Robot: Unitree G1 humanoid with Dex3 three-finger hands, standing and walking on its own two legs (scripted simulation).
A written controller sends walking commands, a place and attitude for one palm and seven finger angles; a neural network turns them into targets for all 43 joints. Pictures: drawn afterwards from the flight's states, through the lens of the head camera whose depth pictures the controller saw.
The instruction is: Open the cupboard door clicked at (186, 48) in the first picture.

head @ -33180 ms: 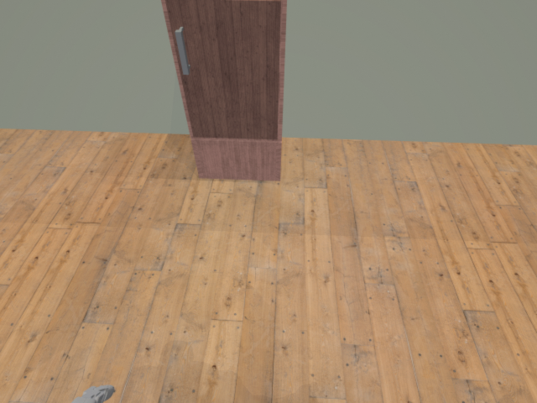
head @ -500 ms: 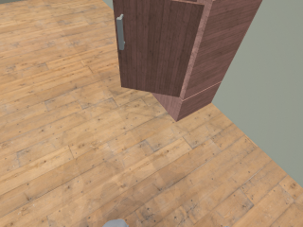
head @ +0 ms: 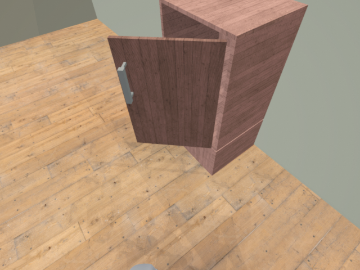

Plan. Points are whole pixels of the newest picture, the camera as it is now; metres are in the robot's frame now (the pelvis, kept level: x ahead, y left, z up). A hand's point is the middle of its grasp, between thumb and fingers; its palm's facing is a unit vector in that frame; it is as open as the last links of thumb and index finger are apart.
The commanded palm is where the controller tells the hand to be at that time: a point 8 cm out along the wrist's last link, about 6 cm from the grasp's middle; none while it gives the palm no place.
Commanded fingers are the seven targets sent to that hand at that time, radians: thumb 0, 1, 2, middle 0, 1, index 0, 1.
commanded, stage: take the last steps up to it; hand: left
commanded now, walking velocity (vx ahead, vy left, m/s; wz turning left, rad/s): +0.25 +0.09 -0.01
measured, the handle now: (127, 83) +0.77 +0.25 -0.05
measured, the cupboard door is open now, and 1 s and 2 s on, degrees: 46 46 46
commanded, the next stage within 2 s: come to a stop and stand still in 0.20 s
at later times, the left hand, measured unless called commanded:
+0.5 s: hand (91, 260) +0.17 +0.26 -0.19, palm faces +0.03 -0.99 -0.16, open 7.4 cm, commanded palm none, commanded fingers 0.00 0.90 0.90 -0.20 -0.30 -0.20 -0.30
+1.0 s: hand (115, 239) +0.22 +0.20 -0.16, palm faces -0.05 -0.97 -0.23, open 7.4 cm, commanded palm none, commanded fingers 0.00 0.90 0.90 -0.20 -0.30 -0.20 -0.30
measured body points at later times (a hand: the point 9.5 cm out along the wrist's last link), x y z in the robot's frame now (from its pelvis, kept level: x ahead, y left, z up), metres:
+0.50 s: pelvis +0.15 +0.08 +0.00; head +0.19 +0.10 +0.44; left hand +0.17 +0.31 -0.17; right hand +0.23 -0.15 -0.14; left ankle +0.19 +0.16 -0.74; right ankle +0.14 -0.05 -0.69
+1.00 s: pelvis +0.14 +0.02 +0.00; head +0.16 +0.01 +0.45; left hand +0.23 +0.25 -0.15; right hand +0.14 -0.23 -0.16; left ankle +0.14 +0.14 -0.71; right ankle +0.11 -0.09 -0.74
